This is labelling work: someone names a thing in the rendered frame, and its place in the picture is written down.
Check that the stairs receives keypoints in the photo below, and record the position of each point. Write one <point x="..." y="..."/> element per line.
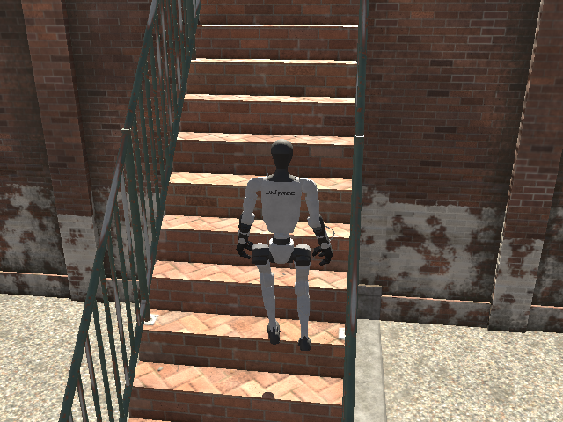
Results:
<point x="265" y="70"/>

